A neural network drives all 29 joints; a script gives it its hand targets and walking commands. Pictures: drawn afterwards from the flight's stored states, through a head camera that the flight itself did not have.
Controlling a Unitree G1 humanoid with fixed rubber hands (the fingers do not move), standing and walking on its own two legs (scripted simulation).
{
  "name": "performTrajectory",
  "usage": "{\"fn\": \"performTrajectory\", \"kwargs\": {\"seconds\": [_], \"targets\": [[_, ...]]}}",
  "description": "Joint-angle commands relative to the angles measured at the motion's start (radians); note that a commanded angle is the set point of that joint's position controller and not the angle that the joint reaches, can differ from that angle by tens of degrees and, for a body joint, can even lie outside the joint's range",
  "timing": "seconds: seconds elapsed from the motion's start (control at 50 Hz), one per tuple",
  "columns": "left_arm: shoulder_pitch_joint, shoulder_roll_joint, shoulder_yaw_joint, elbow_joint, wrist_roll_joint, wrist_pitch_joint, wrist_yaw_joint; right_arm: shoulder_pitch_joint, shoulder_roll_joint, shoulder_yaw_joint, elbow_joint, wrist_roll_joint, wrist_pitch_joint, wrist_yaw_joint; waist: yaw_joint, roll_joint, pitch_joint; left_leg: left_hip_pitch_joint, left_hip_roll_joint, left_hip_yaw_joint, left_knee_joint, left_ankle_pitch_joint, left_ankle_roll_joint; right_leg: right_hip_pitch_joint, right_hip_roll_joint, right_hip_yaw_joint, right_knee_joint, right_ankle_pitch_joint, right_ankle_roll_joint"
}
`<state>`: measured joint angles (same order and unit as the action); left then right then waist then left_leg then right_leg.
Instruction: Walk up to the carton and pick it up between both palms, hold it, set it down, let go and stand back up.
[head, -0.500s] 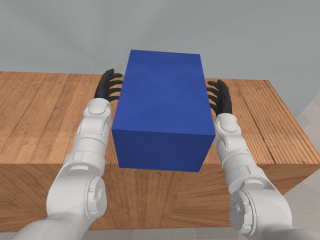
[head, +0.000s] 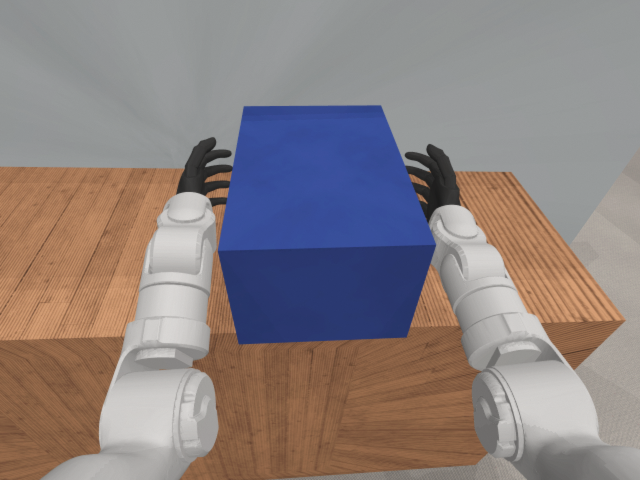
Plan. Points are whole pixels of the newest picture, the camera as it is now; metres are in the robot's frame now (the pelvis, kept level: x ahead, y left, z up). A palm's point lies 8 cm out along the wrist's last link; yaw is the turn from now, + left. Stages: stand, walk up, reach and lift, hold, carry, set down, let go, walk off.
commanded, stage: reach and lift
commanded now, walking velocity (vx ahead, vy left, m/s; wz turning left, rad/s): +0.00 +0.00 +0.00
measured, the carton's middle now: (317, 211) +0.44 -0.01 +0.12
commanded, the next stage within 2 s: hold in 1.26 s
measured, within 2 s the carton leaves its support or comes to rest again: neither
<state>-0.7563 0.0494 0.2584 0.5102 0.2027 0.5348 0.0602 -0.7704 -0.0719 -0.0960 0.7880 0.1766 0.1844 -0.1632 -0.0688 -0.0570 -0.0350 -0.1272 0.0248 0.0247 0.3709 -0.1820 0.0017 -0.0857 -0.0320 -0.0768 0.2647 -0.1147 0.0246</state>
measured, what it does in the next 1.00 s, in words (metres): stands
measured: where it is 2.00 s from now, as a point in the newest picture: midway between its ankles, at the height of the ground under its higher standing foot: outside the picture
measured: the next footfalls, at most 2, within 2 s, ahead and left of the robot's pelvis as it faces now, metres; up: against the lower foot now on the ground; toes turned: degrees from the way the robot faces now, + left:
none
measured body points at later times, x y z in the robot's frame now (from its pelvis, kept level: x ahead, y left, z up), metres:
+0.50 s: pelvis +0.00 -0.01 +0.00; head -0.05 +0.01 +0.45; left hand +0.40 +0.14 +0.20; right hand +0.40 -0.17 +0.21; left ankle +0.02 +0.11 -0.75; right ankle +0.02 -0.14 -0.75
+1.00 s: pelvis +0.00 -0.01 +0.00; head -0.05 +0.01 +0.45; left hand +0.40 +0.14 +0.21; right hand +0.40 -0.17 +0.23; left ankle +0.02 +0.11 -0.75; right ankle +0.02 -0.14 -0.75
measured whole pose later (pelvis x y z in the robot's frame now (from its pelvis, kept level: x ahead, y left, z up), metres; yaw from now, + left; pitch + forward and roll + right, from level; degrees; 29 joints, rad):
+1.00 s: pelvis +0.00 -0.01 +0.00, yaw +0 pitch -4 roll -1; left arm -0.77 0.04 0.30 0.33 0.18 0.78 0.08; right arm -0.90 -0.15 0.00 0.71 0.30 0.44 -0.19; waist -0.10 -0.02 -0.07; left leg -0.13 0.04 0.02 0.39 -0.20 -0.01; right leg -0.08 -0.02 -0.08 0.29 -0.13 0.02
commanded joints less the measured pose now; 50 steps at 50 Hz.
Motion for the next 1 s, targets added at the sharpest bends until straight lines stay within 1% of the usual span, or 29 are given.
{"fn": "performTrajectory", "kwargs": {"seconds": [0.0, 0.08, 0.2, 0.28, 0.36, 0.46, 0.52, 0.56, 0.64, 0.7, 0.8, 0.88, 0.98], "targets": [[-0.79, -0.709, -0.445, -0.214, -0.12, -0.069, -0.141, -0.9, 0.614, 0.317, -0.353, 0.059, -0.037, 0.104, -0.015, 0.103, -0.487, 0.173, -0.053, -0.025, -0.016, 0.279, -0.049, 0.111, 0.09, 0.02, 0.009, 0.105, -0.005], [-0.796, -0.692, -0.43, -0.227, -0.124, -0.043, -0.14, -0.927, 0.635, 0.34, -0.388, 0.075, -0.013, 0.1, -0.003, 0.069, -0.49, 0.147, -0.06, -0.025, -0.02, 0.235, -0.031, 0.13, 0.086, 0.029, 0.016, 0.12, 0.006], [-0.819, -0.661, -0.412, -0.244, -0.125, -0.017, -0.146, -0.948, 0.679, 0.371, -0.42, 0.098, 0.031, 0.084, 0.006, 0.045, -0.501, 0.111, -0.073, -0.024, -0.027, 0.173, -0.011, 0.162, 0.073, 0.046, 0.03, 0.171, 0.028], [-0.821, -0.648, -0.414, -0.267, -0.129, -0.004, -0.152, -0.938, 0.7, 0.399, -0.444, 0.123, 0.061, 0.066, -0.001, 0.041, -0.519, 0.1, -0.08, -0.027, -0.022, 0.178, -0.009, 0.192, 0.067, 0.052, 0.042, 0.241, 0.041], [-0.82, -0.638, -0.419, -0.292, -0.133, 0.018, -0.16, -0.925, 0.702, 0.416, -0.457, 0.149, 0.095, 0.051, -0.009, 0.048, -0.505, 0.099, -0.083, -0.032, -0.021, 0.187, -0.01, 0.196, 0.069, 0.052, 0.043, 0.257, 0.047], [-0.828, -0.648, -0.447, -0.331, -0.146, 0.044, -0.159, -0.917, 0.688, 0.42, -0.47, 0.18, 0.129, 0.043, -0.032, 0.073, -0.497, 0.12, -0.078, -0.041, -0.014, 0.222, -0.025, 0.177, 0.079, 0.045, 0.04, 0.246, 0.041], [-0.83, -0.654, -0.462, -0.355, -0.155, 0.058, -0.155, -0.918, 0.677, 0.42, -0.477, 0.193, 0.145, 0.043, -0.045, 0.081, -0.496, 0.136, -0.074, -0.046, -0.01, 0.246, -0.033, 0.166, 0.088, 0.037, 0.036, 0.231, 0.035], [-0.838, -0.664, -0.477, -0.381, -0.162, 0.069, -0.151, -0.915, 0.667, 0.417, -0.474, 0.203, 0.156, 0.044, -0.055, 0.098, -0.495, 0.15, -0.07, -0.048, -0.007, 0.268, -0.04, 0.156, 0.094, 0.034, 0.032, 0.216, 0.029], [-0.858, -0.68, -0.501, -0.409, -0.175, 0.086, -0.138, -0.922, 0.649, 0.405, -0.465, 0.218, 0.174, 0.054, -0.062, 0.124, -0.493, 0.164, -0.063, -0.054, -0.002, 0.288, -0.055, 0.131, 0.105, 0.029, 0.026, 0.173, 0.017], [-0.87, -0.683, -0.504, -0.421, -0.179, 0.095, -0.128, -0.933, 0.648, 0.402, -0.455, 0.224, 0.185, 0.065, -0.056, 0.128, -0.498, 0.163, -0.059, -0.057, -0.004, 0.282, -0.056, 0.123, 0.107, 0.029, 0.027, 0.152, 0.011], [-0.888, -0.678, -0.49, -0.405, -0.179, 0.107, -0.118, -0.961, 0.649, 0.393, -0.431, 0.234, 0.199, 0.077, -0.044, 0.124, -0.502, 0.148, -0.056, -0.056, -0.004, 0.265, -0.053, 0.119, 0.107, 0.036, 0.026, 0.137, 0.009], [-0.901, -0.666, -0.473, -0.394, -0.181, 0.114, -0.117, -0.98, 0.658, 0.395, -0.428, 0.24, 0.209, 0.078, -0.034, 0.112, -0.51, 0.135, -0.06, -0.055, -0.002, 0.259, -0.045, 0.132, 0.108, 0.041, 0.03, 0.158, 0.014], [-0.897, -0.643, -0.445, -0.391, -0.178, 0.127, -0.125, -0.992, 0.665, 0.405, -0.438, 0.257, 0.227, 0.066, -0.025, 0.095, -0.518, 0.122, -0.067, -0.05, 0.004, 0.267, -0.039, 0.165, 0.108, 0.048, 0.037, 0.211, 0.024]]}}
